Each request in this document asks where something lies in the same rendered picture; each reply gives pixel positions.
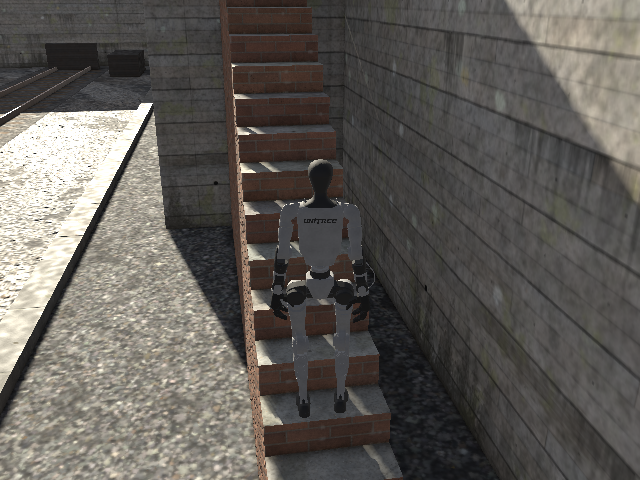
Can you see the stairs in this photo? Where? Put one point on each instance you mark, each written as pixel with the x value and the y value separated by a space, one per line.
pixel 277 120

